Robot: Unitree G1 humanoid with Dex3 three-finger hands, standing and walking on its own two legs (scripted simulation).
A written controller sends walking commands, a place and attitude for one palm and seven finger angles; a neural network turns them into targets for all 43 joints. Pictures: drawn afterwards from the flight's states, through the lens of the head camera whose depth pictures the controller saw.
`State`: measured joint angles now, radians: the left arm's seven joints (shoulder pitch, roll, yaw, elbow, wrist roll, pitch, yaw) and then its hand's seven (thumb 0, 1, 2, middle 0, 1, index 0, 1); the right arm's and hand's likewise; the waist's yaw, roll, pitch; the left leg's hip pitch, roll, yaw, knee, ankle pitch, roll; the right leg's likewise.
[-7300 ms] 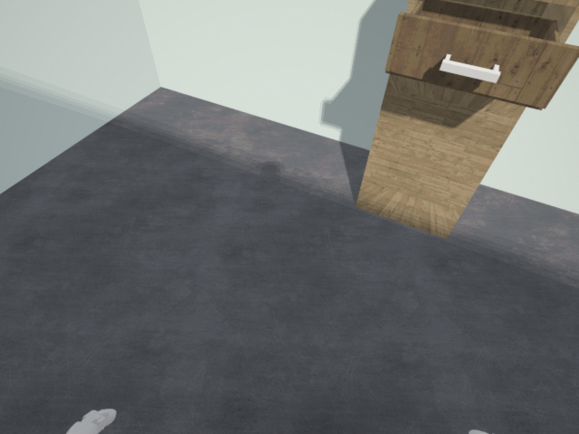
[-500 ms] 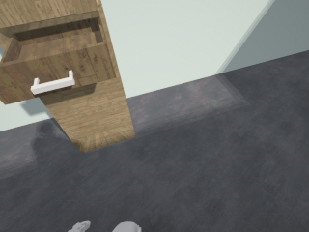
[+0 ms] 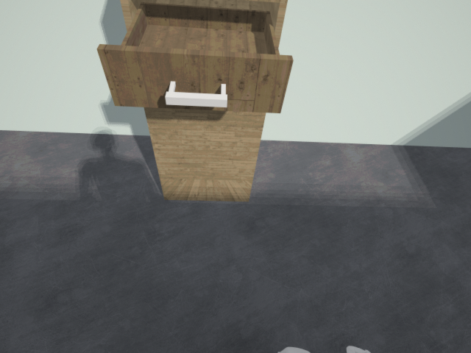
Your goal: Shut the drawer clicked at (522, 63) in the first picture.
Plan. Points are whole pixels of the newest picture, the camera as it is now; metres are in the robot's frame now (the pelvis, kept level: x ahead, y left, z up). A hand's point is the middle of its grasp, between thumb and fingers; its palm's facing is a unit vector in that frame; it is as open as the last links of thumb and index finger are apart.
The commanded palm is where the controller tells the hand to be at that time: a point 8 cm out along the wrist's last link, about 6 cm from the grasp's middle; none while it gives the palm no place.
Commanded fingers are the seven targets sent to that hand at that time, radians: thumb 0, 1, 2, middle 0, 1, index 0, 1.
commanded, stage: take the last steps up to it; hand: left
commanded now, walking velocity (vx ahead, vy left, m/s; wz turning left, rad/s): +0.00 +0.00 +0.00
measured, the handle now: (197, 93) +0.58 +0.14 +0.11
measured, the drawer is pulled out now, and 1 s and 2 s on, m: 0.28 0.28 0.28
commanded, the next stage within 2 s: come to a stop and stand still in 1.00 s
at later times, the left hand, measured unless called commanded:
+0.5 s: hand out of the picture -0.01 +0.11 -0.17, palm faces +0.13 -0.97 -0.18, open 7.4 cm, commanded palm none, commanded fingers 0.00 0.90 0.90 -0.20 -0.30 -0.20 -0.30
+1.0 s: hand (146, 308) +0.22 +0.20 -0.18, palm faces +0.11 -0.98 -0.17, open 7.4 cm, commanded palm none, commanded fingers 0.00 0.90 0.90 -0.20 -0.30 -0.20 -0.30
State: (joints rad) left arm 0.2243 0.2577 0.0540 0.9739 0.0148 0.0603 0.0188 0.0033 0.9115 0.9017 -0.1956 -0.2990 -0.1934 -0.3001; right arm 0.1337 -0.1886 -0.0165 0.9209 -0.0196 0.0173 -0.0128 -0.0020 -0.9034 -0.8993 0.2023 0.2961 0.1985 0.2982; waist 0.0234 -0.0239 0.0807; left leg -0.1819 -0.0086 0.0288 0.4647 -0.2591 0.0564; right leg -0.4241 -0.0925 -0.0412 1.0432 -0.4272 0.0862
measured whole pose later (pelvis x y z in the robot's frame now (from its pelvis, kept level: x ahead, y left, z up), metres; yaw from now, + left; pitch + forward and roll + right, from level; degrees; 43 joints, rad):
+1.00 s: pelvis +0.21 +0.01 +0.00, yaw +2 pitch -3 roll -1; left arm 0.28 0.19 0.07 1.07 0.03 -0.01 0.01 0.00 0.91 0.90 -0.19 -0.30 -0.19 -0.30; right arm 0.25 -0.14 -0.05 1.04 -0.02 -0.07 -0.03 -0.03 -0.95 -0.90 0.20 0.30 0.20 0.30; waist 0.01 -0.05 0.01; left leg -0.14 0.04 0.18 0.41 -0.23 0.04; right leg -0.53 -0.10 -0.04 1.12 -0.24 0.02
